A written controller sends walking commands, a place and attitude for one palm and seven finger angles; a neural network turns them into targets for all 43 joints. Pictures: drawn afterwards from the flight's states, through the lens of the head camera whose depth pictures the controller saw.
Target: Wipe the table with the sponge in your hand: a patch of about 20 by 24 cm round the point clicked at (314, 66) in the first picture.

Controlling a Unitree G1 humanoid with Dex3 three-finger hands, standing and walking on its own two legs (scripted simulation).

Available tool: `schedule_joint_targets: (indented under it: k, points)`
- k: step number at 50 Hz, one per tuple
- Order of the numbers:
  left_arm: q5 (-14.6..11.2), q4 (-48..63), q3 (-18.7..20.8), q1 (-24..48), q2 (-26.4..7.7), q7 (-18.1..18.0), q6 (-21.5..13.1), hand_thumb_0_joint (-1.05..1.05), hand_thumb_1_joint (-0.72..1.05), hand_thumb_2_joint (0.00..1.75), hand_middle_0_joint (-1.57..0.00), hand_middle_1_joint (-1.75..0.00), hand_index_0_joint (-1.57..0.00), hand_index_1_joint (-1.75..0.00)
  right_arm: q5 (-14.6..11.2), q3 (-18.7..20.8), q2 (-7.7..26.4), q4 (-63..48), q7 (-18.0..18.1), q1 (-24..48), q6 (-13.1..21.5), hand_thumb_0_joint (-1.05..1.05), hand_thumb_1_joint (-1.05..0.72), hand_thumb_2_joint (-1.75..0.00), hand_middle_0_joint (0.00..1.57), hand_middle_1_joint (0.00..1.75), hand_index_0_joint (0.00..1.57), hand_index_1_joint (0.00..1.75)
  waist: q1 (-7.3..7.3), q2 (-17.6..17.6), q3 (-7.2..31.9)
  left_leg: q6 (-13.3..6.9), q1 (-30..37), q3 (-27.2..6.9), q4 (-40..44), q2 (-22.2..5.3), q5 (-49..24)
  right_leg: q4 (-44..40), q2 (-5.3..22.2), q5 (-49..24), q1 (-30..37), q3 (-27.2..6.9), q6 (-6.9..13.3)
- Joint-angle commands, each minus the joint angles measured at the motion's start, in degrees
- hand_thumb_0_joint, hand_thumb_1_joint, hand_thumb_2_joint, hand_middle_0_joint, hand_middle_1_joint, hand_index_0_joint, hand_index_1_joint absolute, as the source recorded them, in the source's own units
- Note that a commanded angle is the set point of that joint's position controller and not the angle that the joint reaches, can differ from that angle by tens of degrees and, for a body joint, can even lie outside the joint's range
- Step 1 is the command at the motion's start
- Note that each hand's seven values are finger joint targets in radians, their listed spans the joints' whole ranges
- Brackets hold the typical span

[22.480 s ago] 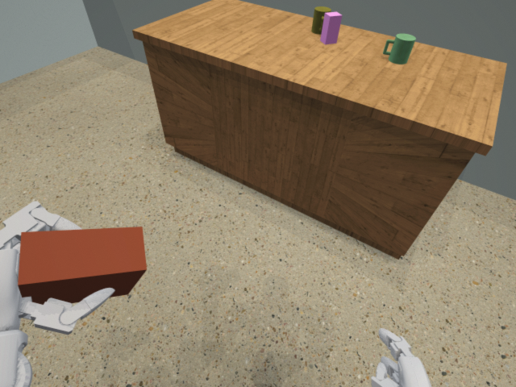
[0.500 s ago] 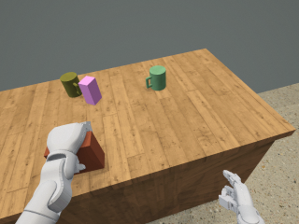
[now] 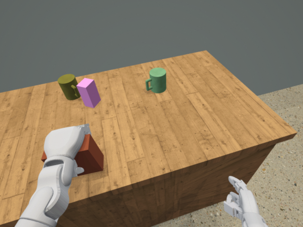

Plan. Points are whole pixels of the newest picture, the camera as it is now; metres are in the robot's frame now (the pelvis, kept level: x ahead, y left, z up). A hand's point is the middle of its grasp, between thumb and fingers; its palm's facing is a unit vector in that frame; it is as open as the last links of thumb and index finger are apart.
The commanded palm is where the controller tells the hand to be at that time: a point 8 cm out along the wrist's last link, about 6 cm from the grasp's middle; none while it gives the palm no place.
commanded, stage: move the sponge above the wiping area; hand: left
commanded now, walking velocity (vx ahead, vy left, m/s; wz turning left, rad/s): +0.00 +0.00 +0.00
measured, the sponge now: (78, 160) +0.25 +0.27 +0.03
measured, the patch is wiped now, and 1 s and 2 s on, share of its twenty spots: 0.00 0.00 0.00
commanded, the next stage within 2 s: none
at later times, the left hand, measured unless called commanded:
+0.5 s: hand (74, 147) +0.26 +0.26 +0.08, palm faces +0.09 -0.07 -0.99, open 9.7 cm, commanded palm +0.23 +0.26 +0.15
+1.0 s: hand (70, 141) +0.28 +0.28 +0.09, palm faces +0.12 -0.06 -0.99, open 9.7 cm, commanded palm +0.23 +0.26 +0.15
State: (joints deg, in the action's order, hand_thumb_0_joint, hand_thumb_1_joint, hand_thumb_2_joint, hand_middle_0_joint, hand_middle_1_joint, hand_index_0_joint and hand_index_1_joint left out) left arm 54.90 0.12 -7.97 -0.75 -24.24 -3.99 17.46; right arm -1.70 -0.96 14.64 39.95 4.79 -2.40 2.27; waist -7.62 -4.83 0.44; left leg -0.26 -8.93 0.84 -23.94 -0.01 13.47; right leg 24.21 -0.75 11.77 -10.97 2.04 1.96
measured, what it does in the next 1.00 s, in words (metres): stands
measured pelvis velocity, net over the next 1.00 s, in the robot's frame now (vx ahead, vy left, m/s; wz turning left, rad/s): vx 0.00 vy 0.00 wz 0.00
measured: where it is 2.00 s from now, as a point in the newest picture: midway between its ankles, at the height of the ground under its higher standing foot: outside the picture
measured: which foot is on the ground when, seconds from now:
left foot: down 0.00-1.00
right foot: down 0.00-1.00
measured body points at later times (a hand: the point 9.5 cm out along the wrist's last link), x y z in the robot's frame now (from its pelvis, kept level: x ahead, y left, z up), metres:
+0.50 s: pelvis -0.01 +0.00 +0.00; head -0.02 -0.03 +0.45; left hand +0.25 +0.26 +0.14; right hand +0.25 -0.18 -0.08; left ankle -0.01 +0.12 -0.74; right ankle +0.01 -0.10 -0.74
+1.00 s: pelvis +0.00 +0.00 +0.00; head -0.01 -0.04 +0.45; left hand +0.26 +0.28 +0.15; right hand +0.24 -0.21 -0.09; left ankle -0.01 +0.12 -0.74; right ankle +0.01 -0.10 -0.74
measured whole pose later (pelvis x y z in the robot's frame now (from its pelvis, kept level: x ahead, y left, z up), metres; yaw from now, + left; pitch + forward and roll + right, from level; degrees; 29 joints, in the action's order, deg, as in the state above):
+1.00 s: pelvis +0.00 +0.00 +0.00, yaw +0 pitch -2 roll +0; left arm 54.0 -2.0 -6.3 3.3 -24.4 -6.6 22.8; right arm -2.6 -1.4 14.5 41.3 4.0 -2.0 1.3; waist -7.2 -5.0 0.6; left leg 0.0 -7.9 1.0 -22.6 -0.3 13.0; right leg 23.1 -1.1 11.3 -10.1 1.7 2.1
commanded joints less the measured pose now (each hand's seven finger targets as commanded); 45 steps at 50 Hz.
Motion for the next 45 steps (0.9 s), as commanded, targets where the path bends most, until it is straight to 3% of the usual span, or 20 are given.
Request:
schedule_joint_targets:
  k: [1, 2, 5, 8, 13, 15, 16, 19, 21, 22, 25, 28, 31, 32, 35, 37, 40, 41, 42, 45]
  points:
    - [0.7, 8.8, 15.4, 14.5, -16.4, -6.7, 5.1, 0.0, 0.1, 1.3, -1.2, -1.6, -1.2, -1.6, -0.7, 1.7, 6.2, -8.2, -1.0, 13.2, 2.2, 0.0, -0.9, -0.9, 0.2, 0.3, 0.2, 0.3, -1.17, 0.9, 12.9, -0.6, 3.3, -4.2, 2.6, 0.9, -16.9, -3.7, 0.4, -11.3, 5.6, -7.0, 3.0]
    - [-0.2, 9.0, 10.5, 15.4, -11.1, -6.2, 7.0, 0.0, 0.1, 1.3, -1.2, -1.6, -1.2, -1.6, -1.2, 1.3, 5.5, -9.1, -1.3, 13.7, 1.9, 0.0, -0.9, -0.9, 0.2, 0.3, 0.2, 0.3, -0.25, 2.4, 12.5, -0.7, 2.2, -3.2, 3.1, 0.6, -15.8, -3.4, 0.9, -10.3, 5.8, -4.9, 2.2]
    - [-1.1, 6.1, 7.1, 14.2, -9.7, -3.5, 12.3, 0.0, 0.1, 1.3, -1.2, -1.6, -1.2, -1.6, -1.9, 0.9, 6.3, -9.3, -1.6, 16.1, 0.7, 0.0, -0.9, -0.9, 0.2, 0.3, 0.2, 0.3, 0.06, 4.1, 9.4, -0.8, 1.2, -3.4, 3.9, 1.0, -13.0, -4.3, 1.0, -7.5, 4.8, -4.5, 1.6]
    - [-1.0, 8.7, 2.9, 13.7, -7.6, 0.5, 13.9, 0.0, 0.1, 1.3, -1.2, -1.6, -1.2, -1.6, -2.3, 0.5, 6.3, -10.9, -1.6, 16.6, 0.2, 0.0, -0.9, -0.9, 0.2, 0.3, 0.2, 0.3, 0.78, 4.3, 11.0, -1.6, 1.8, -3.6, 3.8, 1.5, -12.6, -3.7, 0.9, -7.4, 5.5, -4.1, 1.5]
    - [1.3, 14.9, 2.5, 21.7, -9.9, 3.3, 7.4, 0.0, 0.1, 1.3, -1.2, -1.6, -1.2, -1.6, -1.3, 0.2, 5.6, -11.4, -0.9, 14.0, 0.9, 0.0, -0.9, -0.9, 0.2, 0.3, 0.2, 0.3, 1.93, 3.2, 13.7, -2.5, 4.2, -4.5, 2.9, 1.4, -11.3, -3.4, 0.3, -5.6, 3.9, -4.3, 1.7]
    - [2.2, 15.9, 3.6, 23.5, -10.5, 1.8, 3.4, 0.0, 0.1, 1.3, -1.2, -1.6, -1.2, -1.6, -0.6, 0.6, 5.2, -10.8, -0.4, 12.6, 1.6, 0.0, -0.9, -0.9, 0.2, 0.3, 0.2, 0.3, 1.43, 2.2, 14.6, -2.3, 5.2, -5.2, 3.1, 1.0, -11.3, -3.3, 0.0, -5.2, 3.4, -4.6, 1.9]
    - [2.8, 16.6, 6.8, 24.3, -13.7, 0.6, 2.3, 0.0, 0.1, 1.3, -1.2, -1.6, -1.2, -1.6, -0.2, 0.7, 5.3, -10.4, -0.1, 12.8, 1.9, 0.0, -0.9, -0.9, 0.2, 0.3, 0.2, 0.3, 0.92, 1.0, 14.1, -2.1, 5.4, -5.6, 3.4, 1.0, -10.3, -4.0, -0.5, -4.5, 3.5, -6.2, 2.5]
    - [4.0, 14.6, 6.7, 25.3, -11.4, -3.5, 0.8, 0.0, 0.1, 1.3, -1.2, -1.6, -1.2, -1.6, 0.0, 1.0, 4.7, -9.3, 0.0, 12.3, 2.5, 0.0, -0.9, -0.9, 0.2, 0.3, 0.2, 0.3, 0.61, -0.2, 14.1, -1.2, 5.6, -5.4, 3.6, 0.6, -12.2, -3.8, -0.3, -5.3, 2.9, -5.5, 2.8]
    - [4.0, 12.5, 11.7, 24.1, -15.8, -5.8, 3.1, 0.0, 0.1, 1.3, -1.2, -1.6, -1.2, -1.6, -0.3, 1.0, 5.5, -8.3, -0.2, 13.6, 1.9, 0.0, -0.9, -0.9, 0.2, 0.3, 0.2, 0.3, -0.69, -1.9, 13.8, -0.7, 4.9, -5.6, 4.2, 0.9, -12.2, -4.4, -0.7, -5.1, 4.1, -6.9, 3.6]
    - [3.0, 11.9, 8.0, 24.3, -10.7, -6.4, 4.4, 0.0, 0.1, 1.3, -1.2, -1.6, -1.2, -1.6, -0.8, 0.8, 4.4, -9.0, -0.6, 13.8, 2.1, 0.0, -0.9, -0.9, 0.2, 0.3, 0.2, 0.3, -0.09, -0.5, 14.5, -0.8, 4.2, -4.5, 4.2, 0.8, -12.8, -3.8, -0.1, -5.7, 4.8, -5.0, 2.9]
    - [0.9, 5.5, 8.6, 22.7, -11.6, -6.4, 9.9, 0.0, 0.1, 1.3, -1.2, -1.6, -1.2, -1.6, -1.5, 0.6, 5.4, -7.6, -1.0, 16.1, 1.1, 0.0, -0.9, -0.9, 0.2, 0.3, 0.2, 0.3, -0.35, 2.3, 11.3, -0.5, 2.6, -3.7, 4.7, 1.0, -10.8, -5.2, 0.3, -4.3, 4.6, -5.1, 2.4]
    - [-0.4, 5.2, 5.3, 18.9, -9.0, -3.1, 14.5, 0.0, 0.1, 1.3, -1.2, -1.6, -1.2, -1.6, -2.1, 0.2, 5.8, -9.2, -1.4, 17.8, 0.3, 0.0, -0.9, -0.9, 0.2, 0.3, 0.2, 0.3, -0.28, 3.7, 11.5, -1.0, 1.8, -3.1, 4.8, 1.6, -11.0, -4.7, 0.7, -5.2, 6.4, -4.5, 1.8]
    - [-0.3, 4.2, 1.7, 18.5, -7.5, 1.8, 16.4, 0.0, 0.1, 1.3, -1.2, -1.6, -1.2, -1.6, -2.6, -0.2, 6.5, -10.0, -1.3, 17.9, -0.9, 0.0, -0.9, -0.9, 0.2, 0.3, 0.2, 0.3, 1.45, 4.2, 8.6, -1.5, 1.1, -3.6, 4.8, 1.8, -9.4, -5.1, 0.5, -4.0, 4.5, -5.0, 1.8]
    - [-0.2, 5.4, -0.6, 19.2, -6.0, 3.3, 15.9, 0.0, 0.1, 1.3, -1.2, -1.6, -1.2, -1.6, -2.6, -0.2, 6.4, -10.8, -1.3, 17.0, -0.8, 0.0, -0.9, -0.9, 0.2, 0.3, 0.2, 0.3, 2.01, 4.6, 9.7, -2.0, 1.0, -3.2, 4.3, 1.8, -8.8, -4.5, 0.7, -3.7, 4.5, -4.1, 1.4]
    - [0.7, 8.2, 1.2, 22.6, -9.3, 5.4, 11.4, 0.0, 0.1, 1.3, -1.2, -1.6, -1.2, -1.6, -2.0, -0.3, 6.3, -11.1, -0.8, 15.2, -0.6, 0.0, -0.9, -0.9, 0.2, 0.3, 0.2, 0.3, 2.37, 5.6, 11.6, -2.6, 2.0, -3.7, 3.5, 1.9, -8.3, -4.4, 0.7, -3.3, 4.1, -4.6, 1.2]
    - [1.5, 13.0, 4.1, 25.0, -11.8, 4.5, 6.4, 0.0, 0.1, 1.3, -1.2, -1.6, -1.2, -1.6, -1.3, 0.0, 5.6, -11.7, -0.3, 13.6, 0.8, 0.0, -0.9, -0.9, 0.2, 0.3, 0.2, 0.3, 1.75, 4.2, 15.5, -3.1, 3.7, -4.0, 2.6, 1.9, -9.6, -3.7, 0.4, -4.3, 5.4, -5.0, 1.5]
    - [2.7, 12.5, 9.9, 25.3, -15.8, 0.6, 0.8, 0.0, 0.1, 1.3, -1.2, -1.6, -1.2, -1.6, -0.4, 0.8, 5.4, -9.9, 0.6, 11.7, 1.7, 0.0, -0.9, -0.9, 0.2, 0.3, 0.2, 0.3, 0.76, 3.0, 15.3, -2.3, 5.3, -4.3, 2.3, 1.6, -12.5, -4.5, 0.2, -7.0, 5.0, -6.6, 2.2]
    - [3.1, 13.2, 12.7, 26.6, -18.7, -1.1, 0.2, 0.0, 0.1, 1.3, -1.2, -1.6, -1.2, -1.6, 0.0, 1.0, 5.9, -9.4, 0.8, 11.5, 1.9, 0.0, -0.9, -0.9, 0.2, 0.3, 0.2, 0.3, 0.4, 1.1, 15.2, -2.1, 5.6, -4.8, 2.7, 1.7, -12.2, -5.0, -0.3, -6.4, 4.9, -7.9, 2.7]
    - [3.5, 13.4, 11.1, 27.7, -16.0, -2.8, -0.1, 0.0, 0.1, 1.3, -1.2, -1.6, -1.2, -1.6, -0.3, 1.0, 5.0, -9.6, 0.8, 11.4, 2.3, 0.0, -0.9, -0.9, 0.2, 0.3, 0.2, 0.3, 0.79, -0.7, 16.1, -1.9, 5.5, -4.1, 2.6, 1.5, -13.4, -4.4, 0.0, -7.2, 5.1, -6.7, 2.7]
    - [2.7, 10.8, 11.6, 23.8, -14.5, -6.4, 2.4, 0.0, 0.1, 1.3, -1.2, -1.6, -1.2, -1.6, -0.7, 1.5, 5.3, -8.6, 0.0, 12.3, 2.6, 0.0, -0.9, -0.9, 0.2, 0.3, 0.2, 0.3, -0.33, -2.3, 15.3, -1.0, 5.5, -4.0, 2.6, 1.2, -16.9, -4.2, 0.3, -10.5, 5.2, -6.3, 3.1]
